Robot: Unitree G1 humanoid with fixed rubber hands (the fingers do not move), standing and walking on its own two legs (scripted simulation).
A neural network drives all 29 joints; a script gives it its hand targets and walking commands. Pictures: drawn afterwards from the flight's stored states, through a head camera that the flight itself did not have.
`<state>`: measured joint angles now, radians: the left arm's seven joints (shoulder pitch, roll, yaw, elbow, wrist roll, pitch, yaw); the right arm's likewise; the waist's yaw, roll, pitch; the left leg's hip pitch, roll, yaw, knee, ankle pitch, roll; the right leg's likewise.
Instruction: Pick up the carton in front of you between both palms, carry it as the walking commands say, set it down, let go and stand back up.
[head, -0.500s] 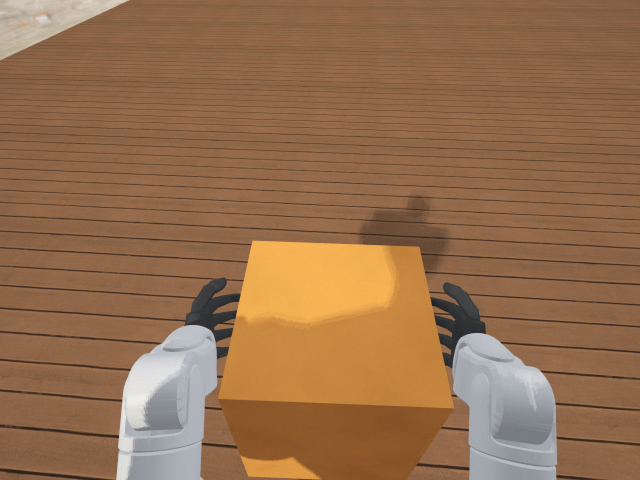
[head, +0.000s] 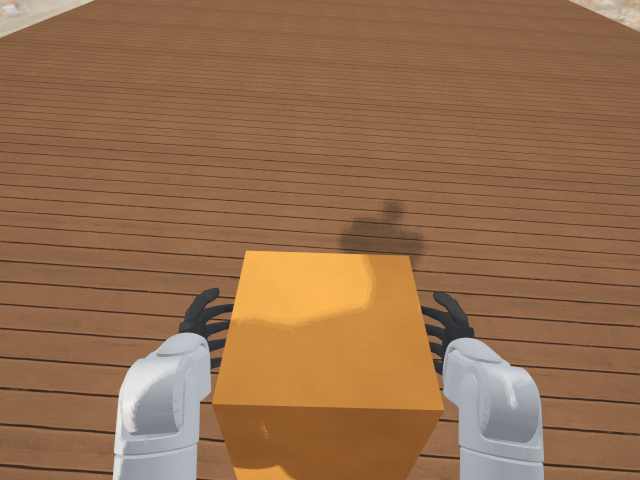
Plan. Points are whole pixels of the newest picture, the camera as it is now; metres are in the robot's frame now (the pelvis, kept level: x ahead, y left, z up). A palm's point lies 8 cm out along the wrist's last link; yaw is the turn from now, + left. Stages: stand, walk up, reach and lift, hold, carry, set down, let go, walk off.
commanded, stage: carry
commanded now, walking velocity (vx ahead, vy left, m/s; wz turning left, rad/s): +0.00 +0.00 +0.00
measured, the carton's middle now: (323, 374) +0.28 +0.00 +0.01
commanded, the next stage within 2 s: hold in 1.46 s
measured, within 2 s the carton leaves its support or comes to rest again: neither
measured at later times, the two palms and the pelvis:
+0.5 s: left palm (197, 366) +0.25 +0.15 +0.07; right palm (457, 375) +0.25 -0.15 +0.07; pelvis -0.01 +0.00 +0.00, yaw +0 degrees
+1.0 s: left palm (205, 391) +0.24 +0.14 +0.03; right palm (456, 400) +0.24 -0.16 +0.04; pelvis -0.05 +0.00 +0.00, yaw +0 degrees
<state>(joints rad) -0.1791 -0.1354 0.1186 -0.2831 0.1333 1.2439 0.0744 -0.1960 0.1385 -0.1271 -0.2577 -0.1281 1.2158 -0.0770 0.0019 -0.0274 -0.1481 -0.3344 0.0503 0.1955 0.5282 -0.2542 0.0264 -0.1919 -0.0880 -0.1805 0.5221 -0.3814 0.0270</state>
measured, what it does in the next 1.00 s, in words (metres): stands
